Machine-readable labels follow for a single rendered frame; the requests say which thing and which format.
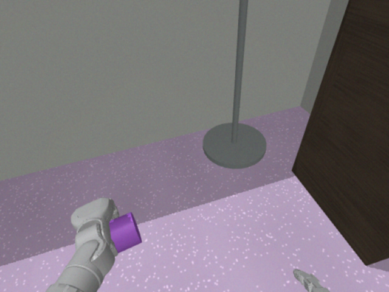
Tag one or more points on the coat stand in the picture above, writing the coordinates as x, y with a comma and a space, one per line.
235, 145

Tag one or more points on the right robot hand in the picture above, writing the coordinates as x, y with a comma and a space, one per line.
311, 283

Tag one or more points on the left robot arm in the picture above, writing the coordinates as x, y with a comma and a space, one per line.
92, 260

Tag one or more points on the left robot hand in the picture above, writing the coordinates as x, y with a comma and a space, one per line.
102, 208

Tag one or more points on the can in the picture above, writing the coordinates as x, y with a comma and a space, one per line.
124, 232

